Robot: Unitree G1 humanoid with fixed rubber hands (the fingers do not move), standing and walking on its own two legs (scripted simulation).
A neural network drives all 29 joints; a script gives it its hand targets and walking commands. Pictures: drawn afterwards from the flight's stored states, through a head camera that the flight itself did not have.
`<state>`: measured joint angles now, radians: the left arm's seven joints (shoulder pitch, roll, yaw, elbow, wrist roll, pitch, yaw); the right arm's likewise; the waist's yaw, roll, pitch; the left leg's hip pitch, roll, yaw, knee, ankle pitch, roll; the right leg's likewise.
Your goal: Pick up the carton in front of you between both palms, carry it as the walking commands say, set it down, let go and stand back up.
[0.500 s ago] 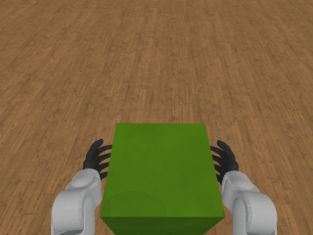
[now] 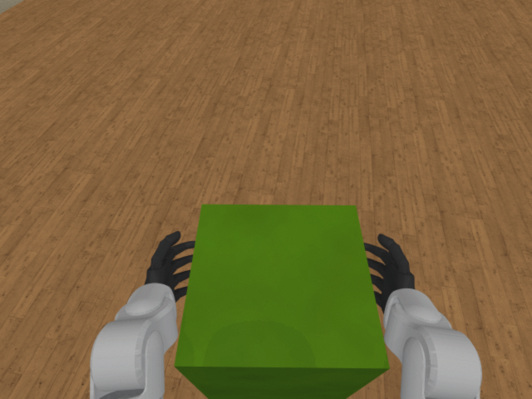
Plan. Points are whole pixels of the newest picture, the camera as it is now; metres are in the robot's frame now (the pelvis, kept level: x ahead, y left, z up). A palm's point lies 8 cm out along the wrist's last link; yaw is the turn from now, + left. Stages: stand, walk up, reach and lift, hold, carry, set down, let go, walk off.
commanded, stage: carry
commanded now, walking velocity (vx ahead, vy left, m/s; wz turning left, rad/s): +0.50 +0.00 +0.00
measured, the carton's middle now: (277, 310) +0.24 +0.00 +0.01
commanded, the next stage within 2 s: none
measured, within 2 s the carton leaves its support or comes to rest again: neither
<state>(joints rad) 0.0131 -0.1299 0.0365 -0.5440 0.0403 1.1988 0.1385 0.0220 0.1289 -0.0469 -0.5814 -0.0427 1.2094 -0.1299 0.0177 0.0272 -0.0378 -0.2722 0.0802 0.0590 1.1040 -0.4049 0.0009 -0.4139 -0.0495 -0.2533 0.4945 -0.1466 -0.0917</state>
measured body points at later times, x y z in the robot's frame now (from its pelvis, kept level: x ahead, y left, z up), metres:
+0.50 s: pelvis +0.34 +0.03 -0.01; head +0.35 +0.04 +0.44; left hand +0.60 +0.17 +0.06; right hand +0.58 -0.14 +0.07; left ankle +0.43 +0.10 -0.73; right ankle +0.12 -0.07 -0.66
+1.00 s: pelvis +0.62 -0.02 +0.00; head +0.64 -0.04 +0.45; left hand +0.88 +0.13 +0.09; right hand +0.87 -0.18 +0.08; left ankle +0.50 +0.11 -0.70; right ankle +0.71 -0.10 -0.73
